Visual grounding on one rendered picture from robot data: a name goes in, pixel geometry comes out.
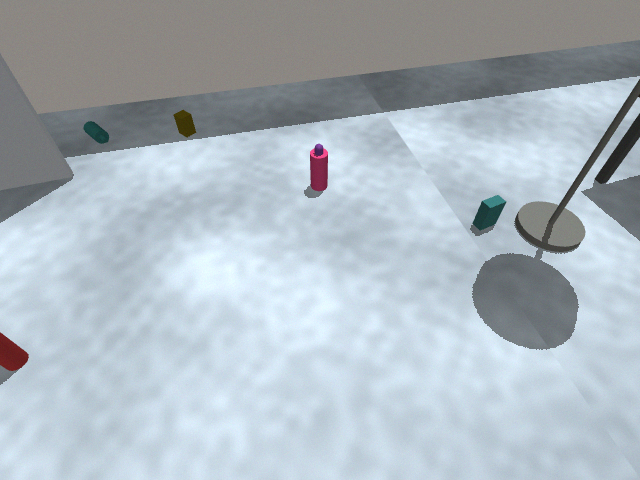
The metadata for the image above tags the floor lamp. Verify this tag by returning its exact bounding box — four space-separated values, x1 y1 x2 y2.
515 79 640 252

